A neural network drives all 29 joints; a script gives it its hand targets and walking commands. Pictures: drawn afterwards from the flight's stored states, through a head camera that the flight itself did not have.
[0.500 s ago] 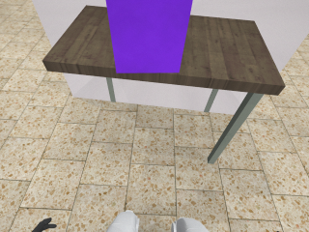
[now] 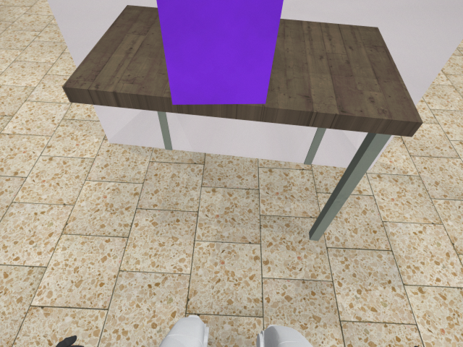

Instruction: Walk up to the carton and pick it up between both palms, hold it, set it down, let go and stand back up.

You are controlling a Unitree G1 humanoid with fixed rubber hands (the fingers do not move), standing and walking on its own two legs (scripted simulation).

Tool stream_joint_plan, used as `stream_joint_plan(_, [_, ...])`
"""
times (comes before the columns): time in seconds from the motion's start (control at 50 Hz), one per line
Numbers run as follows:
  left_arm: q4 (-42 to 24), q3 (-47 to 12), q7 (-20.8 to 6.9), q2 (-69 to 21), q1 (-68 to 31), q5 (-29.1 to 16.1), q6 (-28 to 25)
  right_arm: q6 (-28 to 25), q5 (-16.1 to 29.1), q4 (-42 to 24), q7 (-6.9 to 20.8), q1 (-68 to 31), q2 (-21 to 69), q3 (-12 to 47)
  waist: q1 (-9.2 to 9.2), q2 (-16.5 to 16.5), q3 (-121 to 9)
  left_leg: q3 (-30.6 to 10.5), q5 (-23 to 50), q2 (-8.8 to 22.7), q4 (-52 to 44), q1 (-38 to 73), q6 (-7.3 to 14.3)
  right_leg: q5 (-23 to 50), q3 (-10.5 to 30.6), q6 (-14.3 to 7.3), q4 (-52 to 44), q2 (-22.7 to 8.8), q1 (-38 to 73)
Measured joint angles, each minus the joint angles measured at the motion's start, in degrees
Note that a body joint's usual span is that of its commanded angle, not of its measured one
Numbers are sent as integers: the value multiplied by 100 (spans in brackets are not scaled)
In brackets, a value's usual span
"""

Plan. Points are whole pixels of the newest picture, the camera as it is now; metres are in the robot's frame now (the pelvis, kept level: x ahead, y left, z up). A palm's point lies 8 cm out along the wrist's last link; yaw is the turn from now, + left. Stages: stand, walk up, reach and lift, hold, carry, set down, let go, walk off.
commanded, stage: walk up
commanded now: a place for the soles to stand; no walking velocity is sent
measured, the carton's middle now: (217, 24) +0.78 +0.07 +0.16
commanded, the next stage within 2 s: none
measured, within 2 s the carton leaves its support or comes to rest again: neither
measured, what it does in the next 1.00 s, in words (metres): steps on the spot: left foot, then left foot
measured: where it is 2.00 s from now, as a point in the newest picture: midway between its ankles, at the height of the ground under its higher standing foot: outside the picture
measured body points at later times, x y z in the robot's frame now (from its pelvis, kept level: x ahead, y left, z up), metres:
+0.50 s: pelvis -0.01 -0.01 +0.00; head +0.02 +0.01 +0.45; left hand +0.06 +0.32 -0.12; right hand +0.07 -0.34 -0.09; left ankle +0.04 +0.12 -0.68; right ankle +0.00 -0.11 -0.68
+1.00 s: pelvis -0.03 -0.02 +0.00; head +0.01 -0.01 +0.45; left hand +0.04 +0.31 -0.12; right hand +0.06 -0.35 -0.09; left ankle +0.02 +0.12 -0.69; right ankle -0.01 -0.11 -0.68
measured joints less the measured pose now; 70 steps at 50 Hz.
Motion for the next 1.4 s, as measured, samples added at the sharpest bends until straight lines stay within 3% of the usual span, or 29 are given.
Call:
stream_joint_plan(0.08, [-10,1,0,169,-259,0,0,0,0,-1,0,-2,0,0,1,-100,0,-21,21,14,0,16,5,-319,1,0,86,-1,-2])
stream_joint_plan(0.2, [-1,-2,-1,367,-205,0,-2,26,0,0,1,-71,5,-1,3,-251,-17,-30,14,14,91,-196,4,346,-11,-22,-85,16,14])
stream_joint_plan(0.4, [-2,-2,0,-56,243,0,-6,38,0,-1,1,-82,-92,0,1,63,-17,-25,-237,7,146,-182,4,373,-12,-36,-186,16,12])
stream_joint_plan(0.48, [-3,0,0,-32,185,0,-5,15,0,-2,1,-76,-10,1,0,20,-9,30,52,4,-4,-86,-17,425,23,2,-180,-1,13])
stream_joint_plan(0.62, [-31,1,0,161,-285,0,4,3,0,-1,1,-28,12,0,1,-83,-3,-38,70,27,-31,-29,-3,-312,24,2,145,-1,-38])
stream_joint_plan(0.72, [-21,-1,-1,381,-246,0,-2,15,0,0,1,-82,13,-1,2,-241,-38,-47,81,33,85,-271,-7,337,15,-6,-102,9,-5])
stream_joint_plan(0.96, [-17,-1,-1,-77,261,0,-3,48,0,-2,2,-103,-89,0,-1,79,-12,-26,-214,17,47,-115,-7,405,-1,-13,-217,24,-8])
stream_joint_plan(1.02, [-17,0,0,-35,201,0,-2,17,0,-2,2,-96,-5,1,-1,0,6,37,4,4,-36,-65,-27,463,46,12,-209,-2,-5])
stream_joint_plan(1.16, [-32,2,0,175,-265,0,4,0,0,-1,2,-22,9,0,0,-117,8,-12,39,28,-42,34,-8,-298,47,12,135,-1,-28])
stream_joint_plan(1.26, [-31,2,-17,414,-247,0,4,4,0,0,2,-54,10,-1,2,-285,-48,-22,54,33,58,-212,-7,260,40,7,-70,5,-4])
stream_joint_plan(1.4, [-30,0,-17,68,210,0,1,35,0,0,2,-66,-70,-1,2,-102,-24,-47,-250,15,263,-367,7,370,12,-55,-192,25,-3])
